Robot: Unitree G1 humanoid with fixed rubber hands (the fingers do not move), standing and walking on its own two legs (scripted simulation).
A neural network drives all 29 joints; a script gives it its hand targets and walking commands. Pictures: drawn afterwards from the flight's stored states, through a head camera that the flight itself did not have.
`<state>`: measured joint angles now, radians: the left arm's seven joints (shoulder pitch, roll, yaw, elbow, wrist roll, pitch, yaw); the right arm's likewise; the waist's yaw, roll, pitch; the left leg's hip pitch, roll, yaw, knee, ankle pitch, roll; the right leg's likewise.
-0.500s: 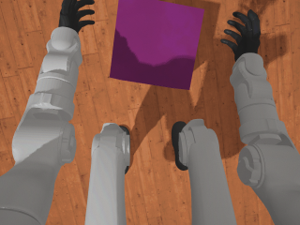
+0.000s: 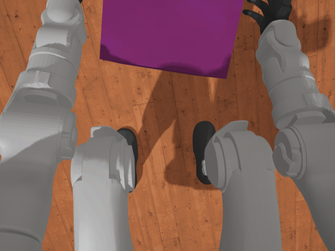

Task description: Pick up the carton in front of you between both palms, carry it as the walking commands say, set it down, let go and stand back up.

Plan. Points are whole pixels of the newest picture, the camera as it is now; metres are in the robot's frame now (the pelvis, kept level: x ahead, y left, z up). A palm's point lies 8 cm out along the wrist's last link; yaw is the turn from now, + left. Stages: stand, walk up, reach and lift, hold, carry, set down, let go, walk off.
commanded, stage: reach and lift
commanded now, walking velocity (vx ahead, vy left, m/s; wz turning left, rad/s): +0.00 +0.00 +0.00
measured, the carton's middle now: (168, 20) +0.51 +0.01 -0.25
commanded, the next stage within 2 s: none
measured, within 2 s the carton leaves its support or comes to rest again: leaves its support in 0.66 s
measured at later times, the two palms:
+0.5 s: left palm out of the picture +0.54 +0.15 -0.18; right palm (259, 15) +0.51 -0.15 -0.17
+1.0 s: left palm out of the picture +0.51 +0.16 -0.04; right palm (303, 7) +0.49 -0.14 -0.04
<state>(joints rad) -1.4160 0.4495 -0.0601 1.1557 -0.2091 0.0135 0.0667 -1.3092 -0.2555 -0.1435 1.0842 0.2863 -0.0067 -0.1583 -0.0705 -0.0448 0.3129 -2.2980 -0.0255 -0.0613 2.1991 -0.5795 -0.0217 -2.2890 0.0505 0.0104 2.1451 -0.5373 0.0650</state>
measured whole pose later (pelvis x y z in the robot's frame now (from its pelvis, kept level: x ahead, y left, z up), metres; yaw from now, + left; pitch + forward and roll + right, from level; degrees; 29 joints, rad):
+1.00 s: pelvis -0.01 +0.00 +0.04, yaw +3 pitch +40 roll -2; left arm -1.19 0.17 0.22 0.92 0.05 0.28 0.09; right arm -1.04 -0.01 -0.47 0.72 -0.03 0.26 -0.15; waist -0.04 -0.01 -0.03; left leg -2.20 -0.10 -0.07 2.05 -0.54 -0.05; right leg -2.18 0.10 0.07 2.02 -0.54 0.10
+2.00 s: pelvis +0.07 +0.00 +0.31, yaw +4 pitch +23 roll +0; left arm -0.51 -0.08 0.31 0.67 0.18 0.29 0.06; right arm -0.49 0.12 -0.38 0.62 -0.17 0.28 -0.07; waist -0.02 0.00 -0.21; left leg -1.07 -0.09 -0.12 1.10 -0.44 -0.03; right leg -1.07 0.08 0.13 1.09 -0.43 0.04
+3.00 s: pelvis +0.09 +0.00 +0.40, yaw +4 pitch -4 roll +0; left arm -0.32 -0.16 0.29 0.39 0.30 0.63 0.00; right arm -0.33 0.17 -0.32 0.39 -0.30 0.62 0.00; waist 0.00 0.00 -0.01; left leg -0.16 -0.04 -0.14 0.44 -0.22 -0.01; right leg -0.17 0.04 0.14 0.45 -0.21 0.01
